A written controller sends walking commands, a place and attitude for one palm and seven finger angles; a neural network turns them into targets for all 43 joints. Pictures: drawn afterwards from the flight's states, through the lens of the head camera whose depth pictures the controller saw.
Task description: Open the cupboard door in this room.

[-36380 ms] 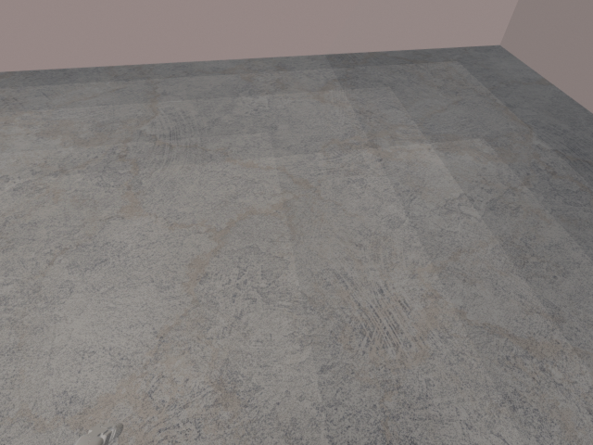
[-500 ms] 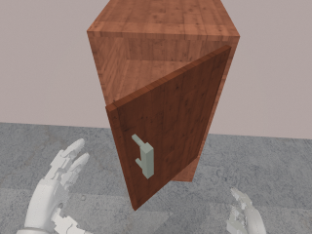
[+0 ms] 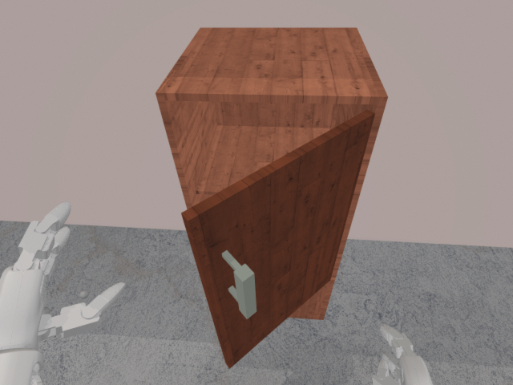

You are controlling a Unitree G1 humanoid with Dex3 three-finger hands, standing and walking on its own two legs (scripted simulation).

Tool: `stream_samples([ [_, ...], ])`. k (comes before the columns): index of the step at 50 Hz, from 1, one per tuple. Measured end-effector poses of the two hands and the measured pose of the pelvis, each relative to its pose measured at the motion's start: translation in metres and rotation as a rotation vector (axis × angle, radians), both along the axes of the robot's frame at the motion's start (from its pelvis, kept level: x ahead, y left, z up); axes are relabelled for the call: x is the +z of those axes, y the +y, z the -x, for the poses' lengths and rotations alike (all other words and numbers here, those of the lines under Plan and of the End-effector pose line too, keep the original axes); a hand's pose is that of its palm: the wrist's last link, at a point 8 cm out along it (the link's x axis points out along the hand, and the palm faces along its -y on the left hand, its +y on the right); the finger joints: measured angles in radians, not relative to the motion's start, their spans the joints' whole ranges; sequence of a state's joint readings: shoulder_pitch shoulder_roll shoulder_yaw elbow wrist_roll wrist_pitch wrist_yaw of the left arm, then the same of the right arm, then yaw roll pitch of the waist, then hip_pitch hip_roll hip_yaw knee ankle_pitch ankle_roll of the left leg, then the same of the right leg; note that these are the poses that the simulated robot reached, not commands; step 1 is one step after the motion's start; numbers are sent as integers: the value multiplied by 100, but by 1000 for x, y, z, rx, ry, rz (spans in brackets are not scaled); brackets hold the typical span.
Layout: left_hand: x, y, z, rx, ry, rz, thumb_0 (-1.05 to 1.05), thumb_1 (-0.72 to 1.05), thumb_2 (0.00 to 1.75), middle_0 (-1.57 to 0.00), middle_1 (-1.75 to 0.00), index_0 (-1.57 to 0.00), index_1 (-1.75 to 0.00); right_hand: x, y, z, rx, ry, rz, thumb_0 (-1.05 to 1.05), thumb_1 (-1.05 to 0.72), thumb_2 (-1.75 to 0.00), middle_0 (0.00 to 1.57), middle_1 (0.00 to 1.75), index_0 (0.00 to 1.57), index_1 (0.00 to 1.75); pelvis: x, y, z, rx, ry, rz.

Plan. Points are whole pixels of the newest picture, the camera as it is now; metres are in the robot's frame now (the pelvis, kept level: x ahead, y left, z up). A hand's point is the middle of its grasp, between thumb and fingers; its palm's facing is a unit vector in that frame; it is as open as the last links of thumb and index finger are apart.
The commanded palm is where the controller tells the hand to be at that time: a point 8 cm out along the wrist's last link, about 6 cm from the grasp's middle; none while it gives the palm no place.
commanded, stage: draw the hand back to the body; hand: left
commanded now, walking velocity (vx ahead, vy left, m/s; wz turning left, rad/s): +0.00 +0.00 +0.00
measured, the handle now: (238, 284) +0.28 +0.07 +0.01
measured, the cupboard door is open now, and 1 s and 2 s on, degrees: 45 45 45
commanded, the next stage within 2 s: step back with the hand held close in 0.60 s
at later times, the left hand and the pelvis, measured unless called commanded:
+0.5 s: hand (74, 269) +0.20 +0.24 +0.16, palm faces +0.43 -0.81 -0.39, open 7.5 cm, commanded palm +0.15 +0.28 +0.18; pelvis +0.00 -0.01 +0.02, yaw -1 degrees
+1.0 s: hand (71, 272) +0.19 +0.24 +0.17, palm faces +0.32 -0.80 -0.51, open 7.4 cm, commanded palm +0.13 +0.29 +0.19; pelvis -0.02 +0.00 +0.02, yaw -3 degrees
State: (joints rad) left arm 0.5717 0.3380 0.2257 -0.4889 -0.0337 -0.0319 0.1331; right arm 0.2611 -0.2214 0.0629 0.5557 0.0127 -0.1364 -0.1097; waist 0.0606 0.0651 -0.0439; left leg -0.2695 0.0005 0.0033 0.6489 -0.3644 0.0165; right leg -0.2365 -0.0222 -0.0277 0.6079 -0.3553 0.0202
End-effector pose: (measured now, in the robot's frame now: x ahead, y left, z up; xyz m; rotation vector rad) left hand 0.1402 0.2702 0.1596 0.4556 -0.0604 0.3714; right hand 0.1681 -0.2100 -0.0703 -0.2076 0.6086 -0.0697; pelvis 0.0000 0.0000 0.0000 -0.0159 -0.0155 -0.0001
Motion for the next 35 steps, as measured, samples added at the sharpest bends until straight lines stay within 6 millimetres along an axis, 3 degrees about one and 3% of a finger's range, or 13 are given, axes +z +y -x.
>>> stream_samples([
  [14,39,19,-11,78,-124,-56,0,70,81,-20,-30,-20,-30,10,-16,-14,2,16,20,1,-91,-90,20,30,20,30,12,-8,-5,-10,-45,-7],
  [18,36,18,-14,80,-118,-35,1,80,85,-20,-30,-20,-30,10,-20,-15,-3,24,14,1,-91,-90,20,30,20,30,14,-10,-5,-13,-51,-9],
  [25,22,9,-15,55,-58,3,1,87,89,-21,-30,-20,-30,10,-25,-11,-8,46,20,1,-91,-90,20,30,20,30,16,-14,-5,-17,-56,-9],
  [35,33,10,-11,63,-92,-27,1,89,90,-21,-30,-21,-30,9,-25,-9,-9,47,10,1,-91,-90,20,30,20,30,17,-16,-3,-17,-67,-8],
])
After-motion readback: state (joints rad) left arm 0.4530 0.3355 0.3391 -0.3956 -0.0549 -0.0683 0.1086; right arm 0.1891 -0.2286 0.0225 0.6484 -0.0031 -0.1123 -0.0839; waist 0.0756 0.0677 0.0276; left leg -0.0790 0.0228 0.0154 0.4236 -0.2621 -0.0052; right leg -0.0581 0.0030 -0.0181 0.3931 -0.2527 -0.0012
